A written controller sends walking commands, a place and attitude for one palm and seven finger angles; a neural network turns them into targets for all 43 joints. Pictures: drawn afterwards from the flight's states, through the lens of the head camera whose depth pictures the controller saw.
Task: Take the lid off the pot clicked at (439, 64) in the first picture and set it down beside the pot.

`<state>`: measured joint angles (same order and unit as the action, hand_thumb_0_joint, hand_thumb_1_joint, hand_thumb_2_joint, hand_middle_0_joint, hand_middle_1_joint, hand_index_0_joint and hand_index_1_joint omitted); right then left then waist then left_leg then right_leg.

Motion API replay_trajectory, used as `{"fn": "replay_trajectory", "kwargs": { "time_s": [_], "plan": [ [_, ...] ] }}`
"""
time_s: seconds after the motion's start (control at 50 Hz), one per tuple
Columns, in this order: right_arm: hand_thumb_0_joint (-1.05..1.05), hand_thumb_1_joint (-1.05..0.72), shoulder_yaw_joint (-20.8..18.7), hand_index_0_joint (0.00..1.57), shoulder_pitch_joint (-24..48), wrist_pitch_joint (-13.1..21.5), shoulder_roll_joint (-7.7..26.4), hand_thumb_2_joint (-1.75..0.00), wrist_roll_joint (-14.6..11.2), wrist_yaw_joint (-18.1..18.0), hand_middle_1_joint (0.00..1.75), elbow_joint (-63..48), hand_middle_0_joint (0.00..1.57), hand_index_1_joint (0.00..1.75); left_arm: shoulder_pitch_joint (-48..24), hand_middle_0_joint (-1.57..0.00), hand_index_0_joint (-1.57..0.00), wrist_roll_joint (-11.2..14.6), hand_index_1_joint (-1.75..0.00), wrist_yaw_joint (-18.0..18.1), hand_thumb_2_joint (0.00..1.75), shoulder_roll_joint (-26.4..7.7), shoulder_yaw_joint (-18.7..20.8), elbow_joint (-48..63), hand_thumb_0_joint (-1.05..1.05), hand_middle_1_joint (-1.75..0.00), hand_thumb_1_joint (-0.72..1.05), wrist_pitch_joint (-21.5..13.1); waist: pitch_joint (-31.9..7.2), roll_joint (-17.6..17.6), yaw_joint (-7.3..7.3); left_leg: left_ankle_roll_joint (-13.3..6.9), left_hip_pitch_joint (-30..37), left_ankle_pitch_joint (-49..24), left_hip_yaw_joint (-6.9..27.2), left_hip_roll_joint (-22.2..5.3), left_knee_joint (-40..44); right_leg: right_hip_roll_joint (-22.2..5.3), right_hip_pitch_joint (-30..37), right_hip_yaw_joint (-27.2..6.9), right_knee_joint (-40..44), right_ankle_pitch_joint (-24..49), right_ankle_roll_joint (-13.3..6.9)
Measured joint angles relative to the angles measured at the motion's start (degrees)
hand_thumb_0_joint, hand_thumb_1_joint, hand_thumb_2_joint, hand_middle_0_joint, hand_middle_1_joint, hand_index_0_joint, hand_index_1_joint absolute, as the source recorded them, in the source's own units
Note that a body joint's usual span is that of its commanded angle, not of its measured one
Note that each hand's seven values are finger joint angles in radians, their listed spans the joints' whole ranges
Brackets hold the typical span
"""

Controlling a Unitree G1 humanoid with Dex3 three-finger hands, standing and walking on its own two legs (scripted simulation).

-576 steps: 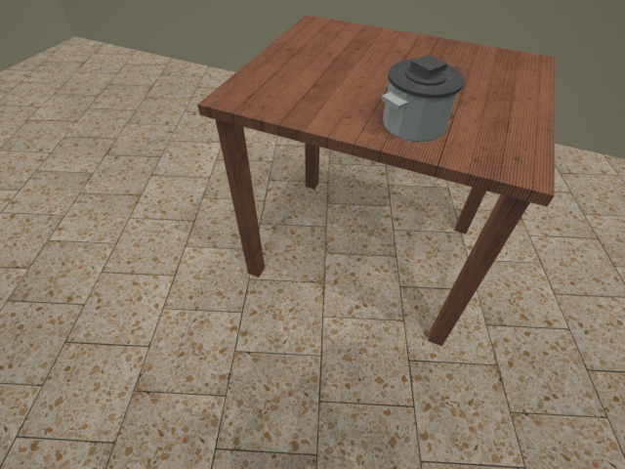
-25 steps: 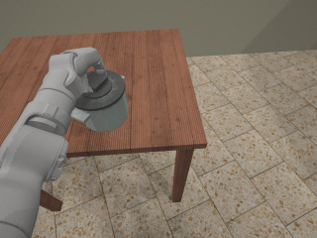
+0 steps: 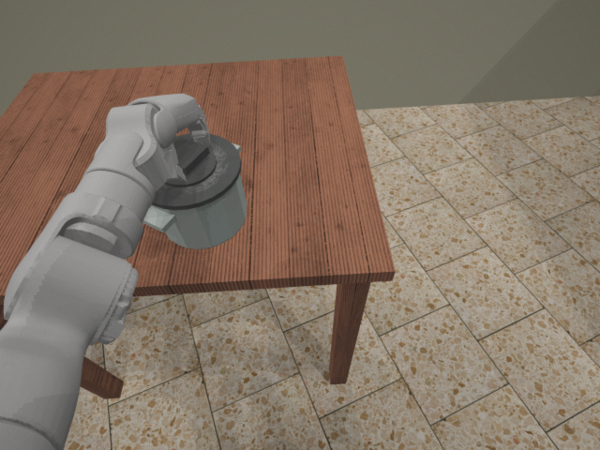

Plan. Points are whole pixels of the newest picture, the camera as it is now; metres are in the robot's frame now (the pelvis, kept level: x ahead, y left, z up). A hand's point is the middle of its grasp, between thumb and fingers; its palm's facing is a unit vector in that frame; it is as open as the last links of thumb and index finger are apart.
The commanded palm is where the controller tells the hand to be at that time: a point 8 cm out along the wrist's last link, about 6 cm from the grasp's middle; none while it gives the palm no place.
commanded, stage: close the fingers and squeeze the knob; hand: left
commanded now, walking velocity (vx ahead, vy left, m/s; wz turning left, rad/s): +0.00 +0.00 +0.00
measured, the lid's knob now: (183, 155) +0.51 +0.16 +0.12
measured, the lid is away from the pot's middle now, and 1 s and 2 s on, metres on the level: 0.00 0.00 0.01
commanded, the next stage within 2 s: lift the lid straight up in 1.14 s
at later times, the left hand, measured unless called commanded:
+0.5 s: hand (182, 156) +0.48 +0.15 +0.14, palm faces -0.43 -0.06 -0.90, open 9.0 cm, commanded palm +0.47 +0.16 +0.20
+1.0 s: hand (178, 156) +0.48 +0.16 +0.14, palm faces -0.42 -0.07 -0.91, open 8.9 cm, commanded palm +0.47 +0.17 +0.20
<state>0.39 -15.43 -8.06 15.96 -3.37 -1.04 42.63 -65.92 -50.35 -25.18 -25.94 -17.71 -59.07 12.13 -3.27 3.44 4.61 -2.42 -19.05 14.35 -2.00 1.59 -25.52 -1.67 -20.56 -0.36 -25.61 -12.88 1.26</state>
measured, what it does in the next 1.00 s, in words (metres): stands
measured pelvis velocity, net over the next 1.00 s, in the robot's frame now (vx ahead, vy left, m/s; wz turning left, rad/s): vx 0.00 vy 0.00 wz -0.01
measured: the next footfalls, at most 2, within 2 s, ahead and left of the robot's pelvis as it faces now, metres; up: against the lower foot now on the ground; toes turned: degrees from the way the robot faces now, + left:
none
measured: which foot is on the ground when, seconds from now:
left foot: down 0.00-1.00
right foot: down 0.00-1.00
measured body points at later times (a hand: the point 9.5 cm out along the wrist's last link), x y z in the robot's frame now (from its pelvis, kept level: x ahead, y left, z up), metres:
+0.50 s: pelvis +0.00 -0.01 +0.00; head +0.05 -0.03 +0.45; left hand +0.49 +0.15 +0.19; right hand +0.05 -0.27 -0.14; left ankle -0.02 +0.09 -0.74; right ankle -0.01 -0.14 -0.74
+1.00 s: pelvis +0.00 +0.00 +0.00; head +0.04 -0.02 +0.45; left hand +0.49 +0.16 +0.19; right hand +0.06 -0.27 -0.14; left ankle -0.02 +0.09 -0.74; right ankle -0.01 -0.14 -0.74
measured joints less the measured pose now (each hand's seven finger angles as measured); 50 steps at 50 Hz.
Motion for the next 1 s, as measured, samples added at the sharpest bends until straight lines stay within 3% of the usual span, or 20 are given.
{"fn": "replay_trajectory", "kwargs": {
  "time_s": [0.14, 0.32, 0.6, 1.0],
  "plan": [
    [0.00, -0.91, 0.1, 0.20, 0.3, 0.1, -0.1, -0.90, 0.1, -0.2, 0.30, 0.0, 0.20, 0.30, 0.5, -0.50, -0.52, -0.2, -0.82, 0.2, 0.98, 0.7, 0.6, 0.1, 0.00, -0.81, -0.02, -0.7, 0.0, 0.2, 0.05, 0.2, 0.2, -0.2, 0.0, -0.1, 0.4, 0.1, 0.1, -0.1, 0.1, 0.0, -0.2],
    [0.00, -0.91, 0.2, 0.20, 0.2, 0.2, -0.1, -0.90, 0.1, -0.6, 0.30, 0.1, 0.20, 0.30, 0.3, -0.47, -0.52, -0.3, -0.99, 0.4, 0.89, 0.3, 1.1, -0.8, 0.00, -0.96, 0.04, -0.6, 0.1, 0.2, 0.25, 0.4, 0.5, -0.3, -0.2, -0.4, 0.8, 0.4, 0.1, -0.2, 0.3, 0.1, -0.4],
    [0.00, -0.91, 0.0, 0.20, 0.1, -0.1, 0.3, -0.90, -0.1, -0.8, 0.30, -0.2, 0.20, 0.30, 1.2, -0.49, -0.55, -0.4, -1.04, 0.2, 0.79, -0.6, 2.2, 0.1, -0.01, -1.01, 0.07, -1.4, 0.1, -0.2, 0.49, 0.5, 0.5, 0.1, -0.3, -0.7, 0.4, 0.7, 0.2, -0.3, 0.2, 0.0, -0.5],
    [0.00, -0.91, 0.5, 0.20, 0.3, -0.3, -0.4, -0.90, -0.2, -1.0, 0.30, -0.8, 0.20, 0.30, 1.4, -0.49, -0.56, -0.7, -1.03, 0.6, 0.79, -0.7, 3.0, -0.4, -0.01, -1.02, 0.07, -1.6, -0.2, -0.3, 0.65, 0.2, 0.4, 0.2, -0.7, -0.5, 0.3, 0.5, 0.1, -0.7, 0.3, 0.1, -0.1]
  ]
}}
